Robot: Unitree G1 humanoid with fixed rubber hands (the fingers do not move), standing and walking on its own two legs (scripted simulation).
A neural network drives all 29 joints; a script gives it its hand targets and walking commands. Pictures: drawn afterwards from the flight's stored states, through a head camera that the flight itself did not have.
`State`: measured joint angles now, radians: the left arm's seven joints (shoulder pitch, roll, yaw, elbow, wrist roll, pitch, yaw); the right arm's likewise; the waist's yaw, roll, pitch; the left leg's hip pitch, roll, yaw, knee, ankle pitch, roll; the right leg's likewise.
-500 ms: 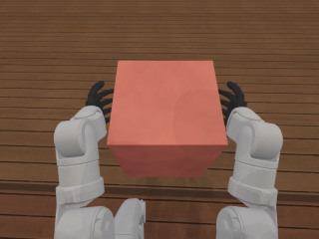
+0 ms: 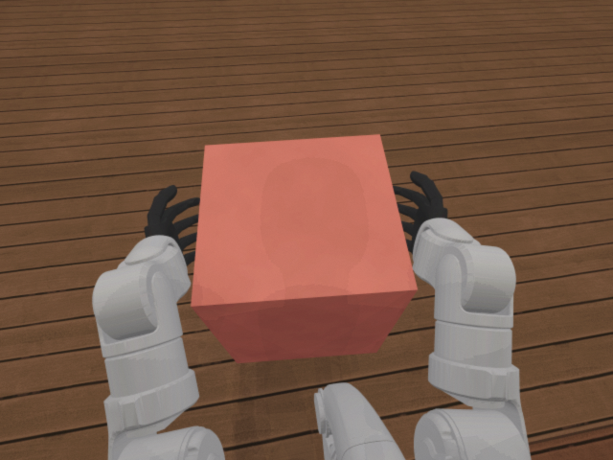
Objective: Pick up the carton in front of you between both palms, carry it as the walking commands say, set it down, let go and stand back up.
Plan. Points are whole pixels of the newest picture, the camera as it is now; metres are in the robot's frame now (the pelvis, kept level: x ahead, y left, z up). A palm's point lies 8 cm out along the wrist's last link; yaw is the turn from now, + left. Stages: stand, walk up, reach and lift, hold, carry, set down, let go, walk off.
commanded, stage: carry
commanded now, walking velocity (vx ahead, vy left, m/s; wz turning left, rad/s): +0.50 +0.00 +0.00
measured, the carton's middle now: (300, 261) +0.36 -0.04 +0.05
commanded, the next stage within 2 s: none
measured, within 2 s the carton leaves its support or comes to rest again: neither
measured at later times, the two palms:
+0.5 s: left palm (177, 6) +0.64 +0.09 +0.27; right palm out of the picture +0.66 -0.21 +0.27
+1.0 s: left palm out of the picture +0.95 +0.12 +0.23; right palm out of the picture +0.94 -0.18 +0.24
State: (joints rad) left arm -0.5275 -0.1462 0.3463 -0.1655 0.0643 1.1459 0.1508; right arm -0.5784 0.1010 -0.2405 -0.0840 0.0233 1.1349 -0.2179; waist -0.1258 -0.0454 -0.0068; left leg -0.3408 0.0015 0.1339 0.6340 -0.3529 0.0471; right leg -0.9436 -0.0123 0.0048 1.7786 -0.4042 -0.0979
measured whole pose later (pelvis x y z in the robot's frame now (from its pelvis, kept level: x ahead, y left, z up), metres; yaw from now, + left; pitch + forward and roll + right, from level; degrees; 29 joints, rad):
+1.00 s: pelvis +0.60 -0.03 +0.12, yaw -2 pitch +4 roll -1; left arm -0.61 -0.09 0.32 0.05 0.02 1.16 0.17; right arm -0.60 0.14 -0.33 0.02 -0.08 1.15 -0.17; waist 0.01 -0.02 -0.05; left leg -0.41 0.00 0.17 0.50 -0.17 0.09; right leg -0.42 -0.02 -0.02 1.14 -0.38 0.00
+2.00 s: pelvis +0.96 -0.01 +0.12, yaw +1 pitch +3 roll +0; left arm -0.03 -0.13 0.06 -0.40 0.06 1.23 0.13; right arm -0.04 0.13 -0.07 -0.40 -0.07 1.23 -0.13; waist -0.01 -0.01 -0.19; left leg -0.23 0.04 0.16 0.55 -0.36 0.02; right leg -0.30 -0.08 -0.17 0.55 -0.29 0.01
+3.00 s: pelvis +0.92 +0.01 +0.12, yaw +3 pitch -2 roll -1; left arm -0.24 -0.15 0.18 0.20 0.25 0.72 0.02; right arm -0.23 0.15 -0.18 0.16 -0.26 0.74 -0.02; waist -0.01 0.00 -0.02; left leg -0.18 0.00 0.11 0.48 -0.26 0.06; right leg -0.22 -0.05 -0.07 0.44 -0.18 0.01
